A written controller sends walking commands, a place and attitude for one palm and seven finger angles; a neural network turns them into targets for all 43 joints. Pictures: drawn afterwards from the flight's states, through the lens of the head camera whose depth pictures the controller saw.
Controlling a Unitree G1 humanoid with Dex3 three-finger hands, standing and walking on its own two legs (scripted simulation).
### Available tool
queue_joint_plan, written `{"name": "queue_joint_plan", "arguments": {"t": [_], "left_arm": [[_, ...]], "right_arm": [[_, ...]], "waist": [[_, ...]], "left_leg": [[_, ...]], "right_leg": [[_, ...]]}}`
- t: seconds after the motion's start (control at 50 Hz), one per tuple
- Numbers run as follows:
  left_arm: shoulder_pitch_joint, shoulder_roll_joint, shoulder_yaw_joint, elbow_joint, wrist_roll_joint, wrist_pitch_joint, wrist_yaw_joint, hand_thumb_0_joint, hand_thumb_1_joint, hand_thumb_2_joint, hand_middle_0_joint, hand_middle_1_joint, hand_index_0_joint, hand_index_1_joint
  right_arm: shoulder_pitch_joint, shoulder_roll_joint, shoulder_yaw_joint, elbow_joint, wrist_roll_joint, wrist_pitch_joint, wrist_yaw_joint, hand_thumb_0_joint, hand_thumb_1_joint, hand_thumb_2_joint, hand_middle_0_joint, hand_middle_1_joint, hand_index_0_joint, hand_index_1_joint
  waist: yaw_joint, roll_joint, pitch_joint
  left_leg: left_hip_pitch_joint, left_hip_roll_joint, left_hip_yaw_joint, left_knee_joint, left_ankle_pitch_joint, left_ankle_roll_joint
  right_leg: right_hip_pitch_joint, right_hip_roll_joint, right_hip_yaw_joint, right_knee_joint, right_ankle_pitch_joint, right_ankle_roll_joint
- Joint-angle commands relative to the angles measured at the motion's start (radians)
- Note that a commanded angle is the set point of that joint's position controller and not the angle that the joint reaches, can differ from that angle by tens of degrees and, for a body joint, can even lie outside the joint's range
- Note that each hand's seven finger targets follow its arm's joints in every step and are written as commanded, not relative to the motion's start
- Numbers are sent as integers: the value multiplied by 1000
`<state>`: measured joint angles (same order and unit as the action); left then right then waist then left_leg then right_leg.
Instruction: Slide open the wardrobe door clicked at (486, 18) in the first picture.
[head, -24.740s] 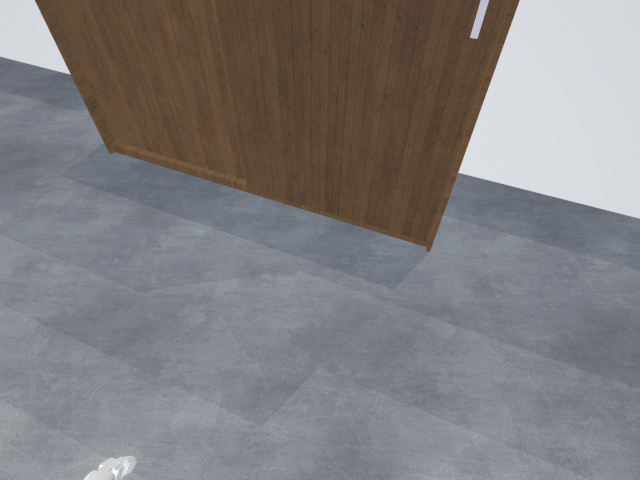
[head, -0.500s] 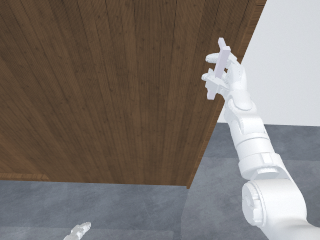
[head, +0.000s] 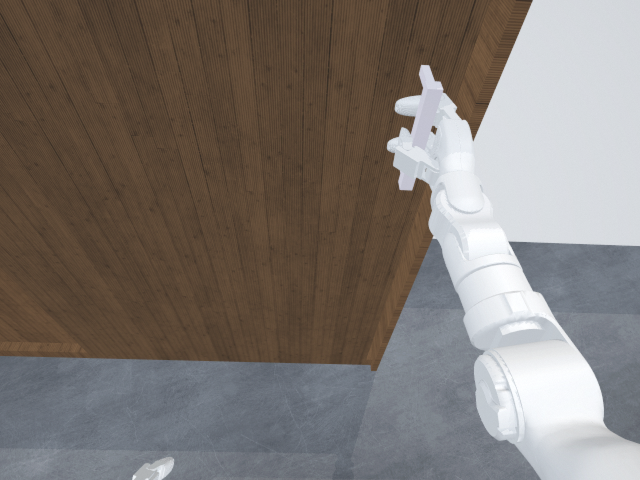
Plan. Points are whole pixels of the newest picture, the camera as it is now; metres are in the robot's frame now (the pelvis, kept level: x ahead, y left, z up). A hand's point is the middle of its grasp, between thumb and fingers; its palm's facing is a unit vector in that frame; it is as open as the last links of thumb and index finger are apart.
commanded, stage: step sideways, sliding the door along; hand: right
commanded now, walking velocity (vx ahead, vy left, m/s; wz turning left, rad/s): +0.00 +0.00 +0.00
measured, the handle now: (415, 131) +0.52 -0.08 +0.17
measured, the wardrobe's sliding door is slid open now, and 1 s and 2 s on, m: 0.02 0.08 0.40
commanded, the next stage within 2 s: none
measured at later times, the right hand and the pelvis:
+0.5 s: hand (379, 155) +0.47 -0.03 +0.17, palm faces +0.02 +0.99 -0.12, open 5.7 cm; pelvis +0.01 +0.05 +0.00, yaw +0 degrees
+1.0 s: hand (348, 150) +0.48 +0.00 +0.17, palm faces +0.30 +0.95 -0.10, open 6.2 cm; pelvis +0.05 +0.20 -0.02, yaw -4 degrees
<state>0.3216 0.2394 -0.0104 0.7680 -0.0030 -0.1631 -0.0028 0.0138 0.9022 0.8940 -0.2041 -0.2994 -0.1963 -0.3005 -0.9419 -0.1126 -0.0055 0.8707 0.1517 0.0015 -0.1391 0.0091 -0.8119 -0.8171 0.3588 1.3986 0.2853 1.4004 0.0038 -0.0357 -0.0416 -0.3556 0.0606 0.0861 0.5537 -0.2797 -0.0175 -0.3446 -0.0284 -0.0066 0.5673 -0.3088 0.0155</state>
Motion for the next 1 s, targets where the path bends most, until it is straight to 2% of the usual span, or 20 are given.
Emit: {"name": "queue_joint_plan", "arguments": {"t": [0.0,0.04,0.06,0.1,0.26,0.32,0.36,0.38,0.44,0.5,0.52,0.56,0.58,0.66,0.74,0.8,0.86,0.9,0.92,0.98], "left_arm": [[7,106,38,-107,-7,-40,7,0,900,900,-200,-300,-200,-300],[10,113,39,-108,-6,-38,10,0,900,900,-200,-300,-200,-300],[-24,163,64,-124,-23,0,57,0,900,900,-200,-300,-200,-300],[-72,116,47,-155,-30,32,78,0,900,900,-200,-300,-200,-300],[-120,108,54,-190,-13,83,107,0,900,900,-200,-300,-200,-300],[-145,115,55,-200,-20,98,97,0,900,900,-200,-300,-200,-300],[-167,83,59,-215,-36,99,104,0,900,900,-200,-300,-200,-300],[-208,87,62,-220,-35,90,111,0,900,900,-200,-300,-200,-300],[-223,41,31,-202,-12,78,115,0,900,900,-200,-300,-200,-300],[-192,50,36,-192,1,90,128,0,900,900,-200,-300,-200,-300],[-175,59,44,-188,-4,92,128,0,900,900,-200,-300,-200,-300],[-195,103,70,-218,-25,96,86,0,900,900,-200,-300,-200,-300],[-225,101,70,-221,-35,100,53,0,900,900,-200,-300,-200,-300],[-232,106,77,-195,-34,103,49,0,900,900,-200,-300,-200,-300],[-236,109,71,-243,-41,84,48,0,900,900,-200,-300,-200,-300],[-235,109,70,-263,-44,71,43,0,900,900,-200,-300,-200,-300],[-248,81,56,-268,-68,58,50,0,900,900,-200,-300,-200,-300],[-280,13,39,-267,-57,42,65,0,900,900,-200,-300,-200,-300],[-266,34,58,-261,-58,44,80,0,900,900,-200,-300,-200,-300],[-269,21,33,-241,-54,24,96,0,900,900,-200,-300,-200,-300]], "right_arm": [[-629,191,135,-280,-9,-89,85,0,-900,-900,450,1400,450,1400],[-658,158,112,-293,-10,-91,76,0,-900,-900,450,1400,450,1400],[-605,-362,-160,-326,-101,-156,51,0,-900,-900,450,1400,450,1400],[-529,-151,-12,-313,-90,-184,76,0,-900,-900,450,1400,450,1400],[-523,-162,-3,-457,-50,-195,96,0,-900,-900,450,1400,450,1400],[-473,-195,-31,-484,-61,-189,93,0,-900,-900,450,1400,450,1400],[-437,-250,-58,-497,-84,-174,83,0,-900,-900,450,1400,450,1400],[-410,-255,-75,-498,-86,-162,80,0,-900,-900,450,1400,450,1400],[-462,-96,43,-612,-95,-166,87,0,-900,-900,450,1400,450,1400],[-451,-92,62,-663,-100,-189,78,0,-900,-900,450,1400,450,1400],[-460,-76,87,-689,-93,-199,76,0,-900,-900,450,1400,450,1400],[-475,22,162,-751,-52,-216,93,0,-900,-900,450,1400,450,1400],[-518,19,136,-719,-63,-215,96,0,-900,-900,450,1400,450,1400],[-515,8,158,-789,-76,-209,102,0,-900,-900,450,1400,450,1400],[-494,85,236,-840,-76,-203,115,0,-900,-900,450,1400,450,1400],[-413,21,190,-852,-65,-207,103,0,-900,-900,450,1400,450,1400],[-310,-30,163,-887,-81,-202,83,0,-900,-900,450,1400,450,1400],[-307,-119,133,-938,-102,-200,71,0,-900,-900,450,1400,450,1400],[-209,-155,83,-948,-104,-192,67,0,-900,-900,450,1400,450,1400],[-224,-81,134,-1123,-93,-198,52,0,-900,-900,450,1400,450,1400]], "waist": [[115,52,-367],[115,72,-386],[27,109,-353],[44,114,-317],[63,-130,-238],[29,-82,-257],[11,324,-283],[-20,369,-230],[7,217,-225],[22,193,-318],[40,146,-357],[39,-217,-464],[32,-67,-407],[40,-113,-302],[53,-246,-301],[51,-303,-301],[25,-158,-310],[32,174,-290],[-7,375,-335],[35,278,-374]], "left_leg": [[44,-79,-12,-21,387,41],[63,-78,-13,-22,396,40],[174,-15,-52,-61,302,8],[225,1,-45,-65,283,15],[-99,-69,-51,235,-133,30],[192,-41,-66,12,128,63],[436,201,-346,-123,582,187],[443,261,-423,-121,777,234],[471,224,-256,-24,932,220],[397,144,-138,58,856,148],[253,113,-109,151,738,98],[-227,-49,-141,569,-240,-9],[-273,-11,-224,659,-250,42],[-336,39,-148,543,-196,14],[-152,2,-8,341,-104,5],[-13,-39,46,181,-66,2],[216,-22,34,-67,316,7],[371,203,-132,-42,1008,83],[451,216,-175,7,1199,116],[503,176,-89,187,1325,107]], "right_leg": [[257,16,25,-32,406,-17],[254,17,25,-34,403,-20],[170,-48,8,-22,370,-65],[160,-61,0,-44,302,-61],[398,-343,265,-45,593,-202],[216,-262,76,115,554,-121],[-95,-20,-78,440,-49,-2],[-202,17,-20,575,-287,0],[-167,-25,-18,422,-245,3],[92,-38,-123,16,53,14],[304,-99,-96,-135,248,-10],[728,-540,376,-90,1016,-232],[697,-570,350,-72,905,-257],[620,-494,194,-58,751,-207],[518,-375,-8,-57,746,-138],[477,-346,-45,1,785,-96],[337,-238,-89,170,575,-80],[28,-77,-128,332,-77,39],[-57,-27,-93,424,-263,44],[58,-95,-85,23,16,18]]}}
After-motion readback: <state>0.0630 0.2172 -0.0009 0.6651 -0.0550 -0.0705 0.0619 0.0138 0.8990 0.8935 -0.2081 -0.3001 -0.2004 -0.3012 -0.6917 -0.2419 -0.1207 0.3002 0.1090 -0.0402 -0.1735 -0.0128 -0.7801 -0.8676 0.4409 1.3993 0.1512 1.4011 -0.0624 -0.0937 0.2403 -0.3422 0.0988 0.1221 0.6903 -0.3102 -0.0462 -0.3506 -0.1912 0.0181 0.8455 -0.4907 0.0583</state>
